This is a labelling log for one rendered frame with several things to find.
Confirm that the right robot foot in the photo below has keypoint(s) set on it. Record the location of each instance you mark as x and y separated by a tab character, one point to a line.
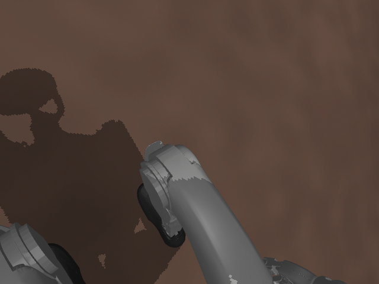
155	219

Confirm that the left robot foot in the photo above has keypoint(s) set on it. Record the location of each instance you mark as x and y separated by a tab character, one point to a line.
68	263

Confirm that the right robot hand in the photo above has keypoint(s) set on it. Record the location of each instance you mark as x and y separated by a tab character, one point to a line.
288	272

